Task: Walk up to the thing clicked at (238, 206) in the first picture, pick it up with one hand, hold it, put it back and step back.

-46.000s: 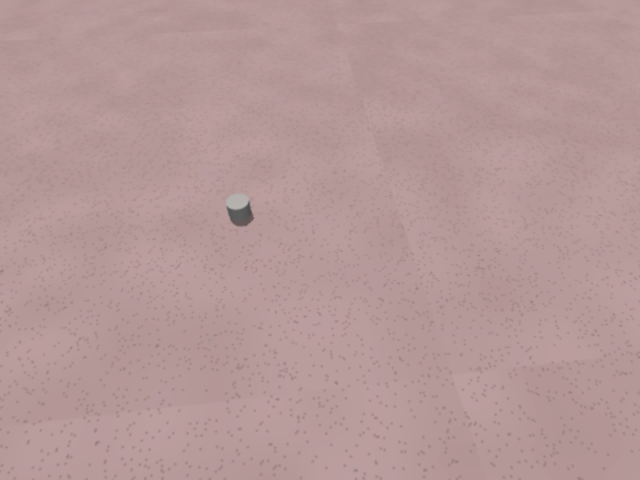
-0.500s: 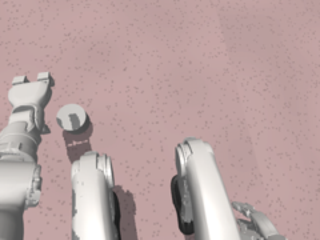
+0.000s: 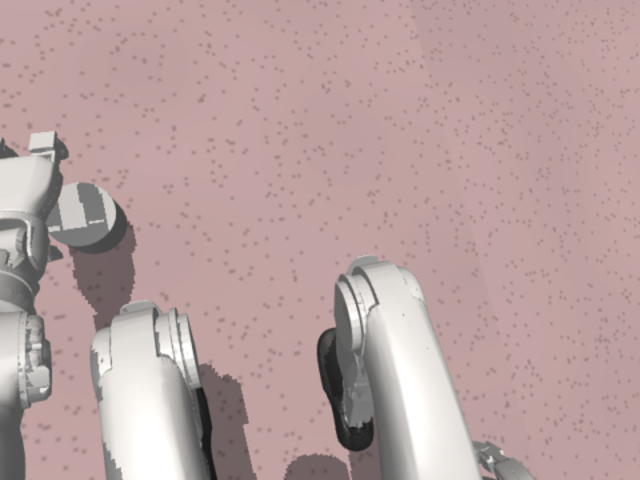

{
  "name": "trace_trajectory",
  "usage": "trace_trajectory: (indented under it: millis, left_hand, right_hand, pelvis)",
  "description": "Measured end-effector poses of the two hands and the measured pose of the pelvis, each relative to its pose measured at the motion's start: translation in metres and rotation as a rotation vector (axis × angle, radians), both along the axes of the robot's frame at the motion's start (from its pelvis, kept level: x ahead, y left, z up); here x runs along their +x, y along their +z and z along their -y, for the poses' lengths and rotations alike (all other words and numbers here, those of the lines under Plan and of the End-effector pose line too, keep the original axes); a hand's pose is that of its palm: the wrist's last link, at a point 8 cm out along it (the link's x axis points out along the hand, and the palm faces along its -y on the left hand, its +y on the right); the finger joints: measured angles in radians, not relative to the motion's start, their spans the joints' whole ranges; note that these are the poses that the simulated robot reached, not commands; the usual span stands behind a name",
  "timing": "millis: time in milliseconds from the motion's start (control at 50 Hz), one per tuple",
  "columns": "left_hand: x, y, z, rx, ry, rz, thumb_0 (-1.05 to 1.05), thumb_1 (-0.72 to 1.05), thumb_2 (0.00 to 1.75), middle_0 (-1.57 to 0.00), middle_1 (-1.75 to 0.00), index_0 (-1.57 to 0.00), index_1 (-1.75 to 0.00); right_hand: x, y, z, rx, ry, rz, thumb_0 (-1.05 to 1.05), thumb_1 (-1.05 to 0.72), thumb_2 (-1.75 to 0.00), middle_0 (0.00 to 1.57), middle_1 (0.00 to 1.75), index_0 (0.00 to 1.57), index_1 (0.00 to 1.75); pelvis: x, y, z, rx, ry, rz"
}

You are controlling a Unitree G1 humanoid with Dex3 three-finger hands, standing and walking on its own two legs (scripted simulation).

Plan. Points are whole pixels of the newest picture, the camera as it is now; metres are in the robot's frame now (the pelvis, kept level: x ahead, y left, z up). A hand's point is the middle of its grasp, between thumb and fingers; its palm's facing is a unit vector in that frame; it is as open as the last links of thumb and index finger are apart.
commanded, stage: home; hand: left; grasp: from above
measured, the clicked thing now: (88, 219) +0.48 +0.25 -0.29
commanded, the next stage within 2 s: none
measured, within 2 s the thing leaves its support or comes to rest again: neither
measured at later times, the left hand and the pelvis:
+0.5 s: hand out of the picture +0.33 +0.25 +0.03, palm faces -0.28 -0.65 -0.71, open 7.9 cm; pelvis +0.01 +0.00 +0.15, yaw +3 degrees
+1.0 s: hand out of the picture +0.25 +0.21 +0.25, palm faces +0.13 -0.96 -0.27, open 7.4 cm; pelvis +0.05 +0.00 +0.32, yaw +6 degrees
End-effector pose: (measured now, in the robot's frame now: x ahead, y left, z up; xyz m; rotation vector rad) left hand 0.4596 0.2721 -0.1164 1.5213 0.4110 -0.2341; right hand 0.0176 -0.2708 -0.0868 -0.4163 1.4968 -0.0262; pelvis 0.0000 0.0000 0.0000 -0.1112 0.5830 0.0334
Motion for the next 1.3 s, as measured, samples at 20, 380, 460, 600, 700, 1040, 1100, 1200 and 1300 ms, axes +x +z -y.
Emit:
trace_trajectory:
  millis: [20,380,460,600,700,1040,1100,1200,1300]
  left_hand:
    - [0.001,0.002,-0.004,0.001,0.017,0.012,0.0,-0.46,0.98,-0.14,-0.97,-0.13,-0.96]
    - [-0.079,0.146,-0.019,-0.372,0.306,-0.043,0.0,0.47,0.93,-0.23,-0.47,-0.22,-0.47]
    - [-0.114,0.178,-0.014,-0.492,0.366,-0.043,0.0,0.68,0.92,-0.23,-0.39,-0.22,-0.39]
    - [-0.161,0.231,-0.009,-0.665,0.525,-0.024,0.01,0.84,0.91,-0.22,-0.33,-0.21,-0.32]
    - [-0.188,0.269,-0.001,-0.793,0.653,-0.035,0.01,0.88,0.9,-0.21,-0.31,-0.21,-0.31]
    - [-0.233,0.409,0.02,-1.075,0.97,-0.071,0.01,0.9,0.9,-0.21,-0.3,-0.2,-0.3]
    - [-0.237,0.433,0.022,-1.1,0.981,-0.067,0.01,0.9,0.9,-0.21,-0.3,-0.2,-0.3]
    - [-0.244,0.467,0.023,-1.117,0.971,-0.05,0.01,0.91,0.9,-0.2,-0.3,-0.2,-0.3]
    - [-0.252,0.485,0.022,-1.124,0.966,-0.038,0.01,0.91,0.9,-0.2,-0.3,-0.2,-0.3]
  right_hand:
    - [0.0,-0.002,-0.003,0.011,-0.009,-0.003,0.0,-0.9,-0.89,0.2,0.3,0.2,0.3]
    - [0.115,0.079,-0.009,0.088,-0.016,0.302,0.0,-0.9,-0.89,0.2,0.3,0.2,0.3]
    - [0.154,0.116,-0.01,0.074,0.028,0.411,0.0,-0.9,-0.89,0.2,0.3,0.2,0.3]
    - [0.209,0.176,-0.026,0.088,0.077,0.604,0.0,-0.9,-0.89,0.2,0.29,0.2,0.3]
    - [0.228,0.218,-0.044,0.12,0.074,0.7,0.0,-0.9,-0.89,0.2,0.3,0.2,0.3]
    - [0.207,0.349,-0.054,0.069,-0.033,0.761,0.01,-0.9,-0.89,0.2,0.3,0.2,0.3]
    - [0.206,0.37,-0.049,0.044,-0.048,0.786,0.01,-0.9,-0.89,0.2,0.3,0.2,0.3]
    - [0.213,0.398,-0.045,0.023,-0.057,0.851,0.01,-0.9,-0.89,0.2,0.3,0.2,0.3]
    - [0.23,0.415,-0.047,0.032,-0.039,0.922,0.01,-0.9,-0.89,0.2,0.3,0.2,0.3]
  pelvis:
    - [0.001,0.0,0.0,0.0,0.001,-0.004]
    - [0.008,0.104,-0.004,0.011,0.021,-0.027]
    - [0.007,0.133,-0.003,0.02,0.029,-0.004]
    - [0.008,0.177,0.0,0.034,0.044,0.048]
    - [0.013,0.21,0.002,0.043,0.05,0.091]
    - [0.058,0.337,0.001,0.064,0.074,0.262]
    - [0.067,0.354,-0.001,0.067,0.077,0.296]
    - [0.079,0.375,-0.003,0.073,0.079,0.341]
    - [0.086,0.384,-0.005,0.078,0.085,0.373]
